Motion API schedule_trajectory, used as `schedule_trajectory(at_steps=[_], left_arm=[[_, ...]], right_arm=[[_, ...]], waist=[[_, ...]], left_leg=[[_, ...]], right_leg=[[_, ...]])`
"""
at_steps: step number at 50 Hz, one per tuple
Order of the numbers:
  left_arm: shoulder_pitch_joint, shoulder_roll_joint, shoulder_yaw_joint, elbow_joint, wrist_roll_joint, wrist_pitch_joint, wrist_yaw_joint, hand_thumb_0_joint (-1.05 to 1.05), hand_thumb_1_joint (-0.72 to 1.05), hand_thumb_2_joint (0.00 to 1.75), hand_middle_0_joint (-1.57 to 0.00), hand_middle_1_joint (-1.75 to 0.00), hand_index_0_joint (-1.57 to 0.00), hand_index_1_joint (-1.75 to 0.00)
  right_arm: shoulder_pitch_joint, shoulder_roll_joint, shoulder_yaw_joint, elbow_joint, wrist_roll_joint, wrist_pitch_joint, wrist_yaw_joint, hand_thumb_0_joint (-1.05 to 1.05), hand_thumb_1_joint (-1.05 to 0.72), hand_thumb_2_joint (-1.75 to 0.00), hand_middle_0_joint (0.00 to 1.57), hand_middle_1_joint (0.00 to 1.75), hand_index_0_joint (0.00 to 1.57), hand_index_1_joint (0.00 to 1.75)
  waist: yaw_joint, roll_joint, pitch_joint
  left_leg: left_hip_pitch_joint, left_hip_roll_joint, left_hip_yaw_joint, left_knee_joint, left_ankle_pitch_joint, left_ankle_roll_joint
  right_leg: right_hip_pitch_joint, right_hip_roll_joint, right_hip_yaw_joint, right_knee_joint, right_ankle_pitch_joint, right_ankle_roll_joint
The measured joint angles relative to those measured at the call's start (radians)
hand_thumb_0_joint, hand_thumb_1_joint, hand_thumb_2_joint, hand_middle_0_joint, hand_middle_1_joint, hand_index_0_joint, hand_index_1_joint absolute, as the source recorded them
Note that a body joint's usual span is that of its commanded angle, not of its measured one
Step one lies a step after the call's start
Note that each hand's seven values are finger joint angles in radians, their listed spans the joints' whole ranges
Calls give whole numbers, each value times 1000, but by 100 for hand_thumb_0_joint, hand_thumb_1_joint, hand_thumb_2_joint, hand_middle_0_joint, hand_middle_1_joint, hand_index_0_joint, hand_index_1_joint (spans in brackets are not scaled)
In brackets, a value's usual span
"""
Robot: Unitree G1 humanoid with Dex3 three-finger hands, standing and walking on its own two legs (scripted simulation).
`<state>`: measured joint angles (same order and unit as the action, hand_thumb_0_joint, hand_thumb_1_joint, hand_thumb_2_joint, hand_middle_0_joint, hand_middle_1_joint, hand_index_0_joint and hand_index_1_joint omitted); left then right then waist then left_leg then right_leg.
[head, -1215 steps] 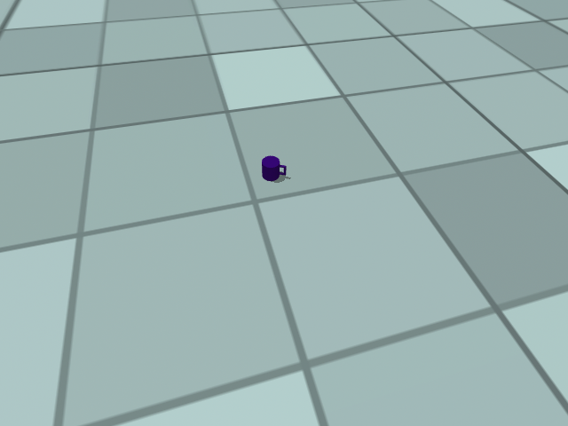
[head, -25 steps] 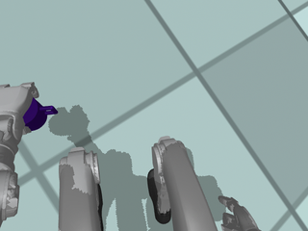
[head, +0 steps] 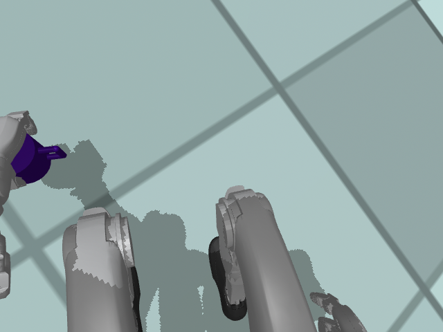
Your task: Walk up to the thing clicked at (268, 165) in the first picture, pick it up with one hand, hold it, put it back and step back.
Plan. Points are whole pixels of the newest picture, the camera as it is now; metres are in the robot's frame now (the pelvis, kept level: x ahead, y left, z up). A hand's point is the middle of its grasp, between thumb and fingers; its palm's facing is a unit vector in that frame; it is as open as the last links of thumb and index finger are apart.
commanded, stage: lower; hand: left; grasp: from above
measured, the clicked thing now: (27, 155) +0.44 +0.28 -0.22
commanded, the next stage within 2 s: rest in 0.32 s
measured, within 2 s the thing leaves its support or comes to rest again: rests again in 0.76 s
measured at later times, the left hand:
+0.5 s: hand (23, 163) +0.43 +0.30 -0.24, palm faces -0.46 -0.08 -0.89, open 11.2 cm
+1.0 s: hand (33, 163) +0.44 +0.29 -0.27, palm faces -0.47 -0.10 -0.88, open 11.2 cm
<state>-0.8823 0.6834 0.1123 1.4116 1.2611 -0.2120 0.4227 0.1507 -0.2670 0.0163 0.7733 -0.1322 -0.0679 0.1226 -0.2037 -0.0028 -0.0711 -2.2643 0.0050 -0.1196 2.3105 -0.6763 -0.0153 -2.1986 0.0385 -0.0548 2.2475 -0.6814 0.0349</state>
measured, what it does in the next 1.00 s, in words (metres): lowers itself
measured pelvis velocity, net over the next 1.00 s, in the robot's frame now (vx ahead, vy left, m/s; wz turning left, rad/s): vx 0.01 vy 0.00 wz -0.07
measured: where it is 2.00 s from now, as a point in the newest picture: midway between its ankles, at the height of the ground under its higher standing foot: (181, 304)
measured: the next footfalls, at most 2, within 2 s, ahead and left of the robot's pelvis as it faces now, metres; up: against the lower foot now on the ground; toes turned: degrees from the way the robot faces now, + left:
none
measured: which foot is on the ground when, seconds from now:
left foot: down 0.00-1.00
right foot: down 0.00-1.00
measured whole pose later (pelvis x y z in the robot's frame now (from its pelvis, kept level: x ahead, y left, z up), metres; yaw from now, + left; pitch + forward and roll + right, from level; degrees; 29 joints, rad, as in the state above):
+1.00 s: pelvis +0.01 +0.00 -0.06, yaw -4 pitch +32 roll -10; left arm -0.92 0.82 0.18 1.60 1.31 -0.26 0.57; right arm 0.09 -0.30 0.12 0.77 -0.21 -0.12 0.18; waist -0.26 -0.06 0.05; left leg -2.37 0.00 -0.20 2.53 -0.73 -0.03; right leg -2.29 0.06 -0.11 2.41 -0.70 0.04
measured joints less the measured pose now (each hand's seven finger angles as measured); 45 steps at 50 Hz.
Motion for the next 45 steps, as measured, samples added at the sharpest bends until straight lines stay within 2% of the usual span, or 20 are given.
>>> schedule_trajectory(at_steps=[7, 12, 19, 26, 34, 45], left_arm=[[-31, 18, -13, 55, 6, 2, 9, 1, -22, 79, -47, -87, -52, -84], [-35, 34, 1, 74, 8, -13, 15, 1, -22, 79, -48, -87, -52, -84], [-14, 51, 33, 57, 33, -40, 45, 1, -23, 79, -48, -86, -52, -84], [-15, 59, 37, 78, 37, -22, 86, 1, -22, 79, -48, -86, -52, -84], [-43, 87, 34, 140, 27, -13, 96, 1, -22, 78, -48, -86, -52, -84], [-31, 117, 75, 146, 40, -43, 123, 0, -24, 80, -48, -87, -53, -84]], right_arm=[[-14, -5, 16, 0, -3, 0, 3, 0, -92, -90, 20, 30, 20, 30], [-28, -10, 29, -4, -12, -5, 7, 0, -92, -90, 20, 30, 20, 30], [-40, -8, 35, -3, -26, -4, 15, 0, -92, -90, 20, 30, 20, 30], [-50, -3, 41, 2, -38, -7, 21, 0, -91, -90, 20, 30, 20, 30], [-59, -4, 69, -1, -50, -25, 33, 0, -91, -89, 20, 30, 20, 30], [-56, -23, 96, -2, -70, -42, 56, 0, -91, -89, 20, 30, 20, 30]], waist=[[-7, -7, 9], [-12, -16, 31], [-20, -33, 52], [-26, -38, 59], [-41, -43, 83], [-54, -57, 120]], left_leg=[[-21, -2, -8, 30, -8, -4], [-38, -2, -20, 61, -13, -7], [-67, -5, -32, 111, -19, -9], [-91, -5, -35, 141, -24, -7], [-101, -4, -48, 169, -35, -8], [-101, -2, -72, 206, -52, -15]], right_leg=[[-20, 1, -6, 28, -7, -2], [-35, 4, -16, 52, -8, 0], [-60, 7, -24, 95, -12, 2], [-81, 9, -25, 121, -16, 4], [-90, 14, -35, 140, -20, 7], [-89, 21, -54, 163, -25, 7]])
